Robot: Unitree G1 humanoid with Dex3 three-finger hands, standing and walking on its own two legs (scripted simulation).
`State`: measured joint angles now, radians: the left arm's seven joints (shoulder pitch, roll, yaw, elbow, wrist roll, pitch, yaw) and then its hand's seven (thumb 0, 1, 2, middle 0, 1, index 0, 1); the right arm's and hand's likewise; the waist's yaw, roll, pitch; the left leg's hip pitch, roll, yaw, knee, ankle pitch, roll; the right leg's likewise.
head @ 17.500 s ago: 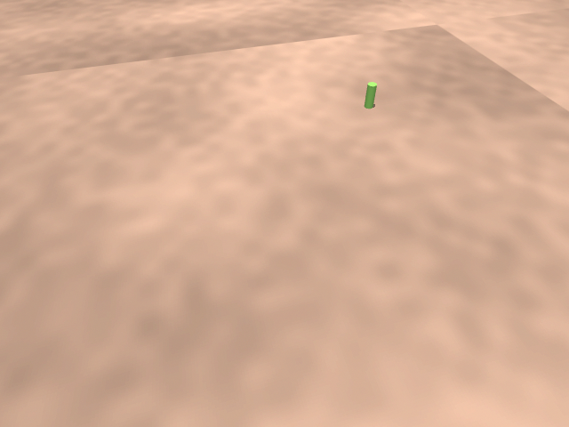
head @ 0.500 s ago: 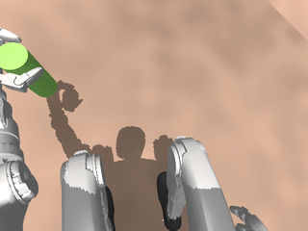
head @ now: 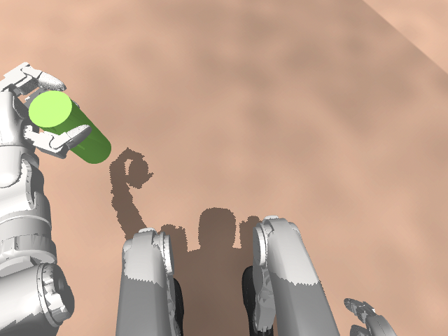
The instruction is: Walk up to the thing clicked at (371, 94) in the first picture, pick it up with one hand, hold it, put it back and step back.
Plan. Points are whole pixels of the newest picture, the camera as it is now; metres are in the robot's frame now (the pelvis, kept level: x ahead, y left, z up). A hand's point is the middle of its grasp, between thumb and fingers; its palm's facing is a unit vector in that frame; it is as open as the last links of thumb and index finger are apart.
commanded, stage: lift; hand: left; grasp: from the side
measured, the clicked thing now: (76, 132) +0.48 +0.24 -0.04
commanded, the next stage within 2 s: hold in 1.62 s
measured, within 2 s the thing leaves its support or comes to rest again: neither
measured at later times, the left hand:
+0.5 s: hand out of the picture +0.43 +0.22 +0.18, palm faces +0.15 -0.99 -0.05, open 9.4 cm
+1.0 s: hand out of the picture +0.41 +0.21 +0.28, palm faces +0.16 -0.99 -0.05, open 9.4 cm
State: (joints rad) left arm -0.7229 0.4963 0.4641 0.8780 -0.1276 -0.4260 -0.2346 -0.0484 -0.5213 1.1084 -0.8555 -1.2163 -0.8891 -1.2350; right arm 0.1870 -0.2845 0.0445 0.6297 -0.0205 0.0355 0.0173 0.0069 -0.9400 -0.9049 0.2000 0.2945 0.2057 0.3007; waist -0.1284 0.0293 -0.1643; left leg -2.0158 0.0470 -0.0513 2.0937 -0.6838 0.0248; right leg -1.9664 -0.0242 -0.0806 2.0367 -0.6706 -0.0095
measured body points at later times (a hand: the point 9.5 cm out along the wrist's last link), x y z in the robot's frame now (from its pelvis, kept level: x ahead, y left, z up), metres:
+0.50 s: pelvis +0.03 +0.00 +0.15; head +0.17 +0.03 +0.58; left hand +0.41 +0.28 +0.18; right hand +0.17 -0.25 +0.03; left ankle +0.08 +0.12 -0.40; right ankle +0.09 -0.12 -0.40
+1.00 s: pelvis +0.05 +0.00 +0.25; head +0.15 +0.02 +0.69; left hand +0.40 +0.26 +0.29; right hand +0.19 -0.24 +0.13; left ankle +0.08 +0.12 -0.40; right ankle +0.09 -0.12 -0.40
